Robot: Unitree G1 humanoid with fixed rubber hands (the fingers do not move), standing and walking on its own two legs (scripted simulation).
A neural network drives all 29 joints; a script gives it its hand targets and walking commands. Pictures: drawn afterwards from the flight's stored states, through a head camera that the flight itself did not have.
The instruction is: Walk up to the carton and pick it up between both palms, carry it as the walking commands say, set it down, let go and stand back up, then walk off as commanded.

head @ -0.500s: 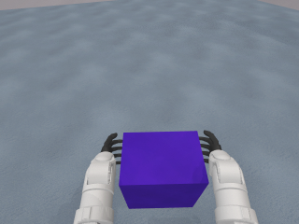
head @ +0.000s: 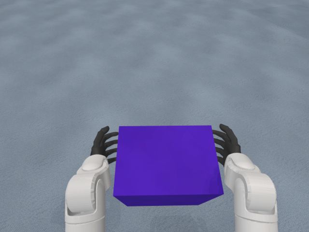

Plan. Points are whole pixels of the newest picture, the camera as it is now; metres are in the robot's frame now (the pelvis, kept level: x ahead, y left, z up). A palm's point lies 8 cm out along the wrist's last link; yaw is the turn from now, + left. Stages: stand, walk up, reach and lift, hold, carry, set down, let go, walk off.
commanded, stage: carry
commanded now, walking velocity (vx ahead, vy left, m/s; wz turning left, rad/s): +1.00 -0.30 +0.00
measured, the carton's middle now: (163, 170) +0.27 +0.01 +0.03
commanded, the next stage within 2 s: none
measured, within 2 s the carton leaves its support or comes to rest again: neither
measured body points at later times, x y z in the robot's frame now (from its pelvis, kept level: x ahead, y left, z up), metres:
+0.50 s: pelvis +0.32 -0.15 +0.00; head +0.33 -0.15 +0.45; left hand +0.55 +0.03 +0.07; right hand +0.59 -0.26 +0.07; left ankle +0.24 -0.03 -0.66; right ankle +0.34 -0.23 -0.74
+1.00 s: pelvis +0.72 -0.20 +0.01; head +0.72 -0.18 +0.46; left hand +0.98 -0.06 +0.09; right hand +0.96 -0.36 +0.09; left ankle +0.64 -0.08 -0.74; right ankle +0.76 -0.38 -0.67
